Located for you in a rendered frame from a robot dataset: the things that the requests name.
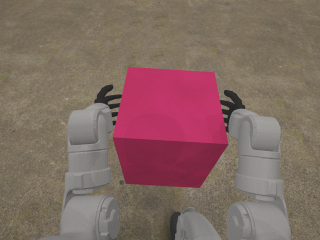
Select robot right upper arm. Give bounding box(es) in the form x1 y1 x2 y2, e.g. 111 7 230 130
226 201 291 240

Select left robot forearm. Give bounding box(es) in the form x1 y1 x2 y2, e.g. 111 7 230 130
60 103 114 233

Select right robot foot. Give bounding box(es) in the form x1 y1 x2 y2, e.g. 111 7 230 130
170 211 181 240

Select right robot forearm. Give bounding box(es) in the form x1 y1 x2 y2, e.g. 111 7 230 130
228 108 291 239

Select robot right shin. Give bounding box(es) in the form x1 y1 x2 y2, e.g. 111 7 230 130
175 207 195 240

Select carton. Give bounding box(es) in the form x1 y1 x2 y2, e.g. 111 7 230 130
113 67 229 188

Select right robot hand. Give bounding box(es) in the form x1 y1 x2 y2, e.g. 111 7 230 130
220 90 245 133

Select robot left upper arm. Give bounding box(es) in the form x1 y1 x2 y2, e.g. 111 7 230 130
39 194 120 240

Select left robot hand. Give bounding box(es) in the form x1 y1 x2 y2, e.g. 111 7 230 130
94 84 122 126

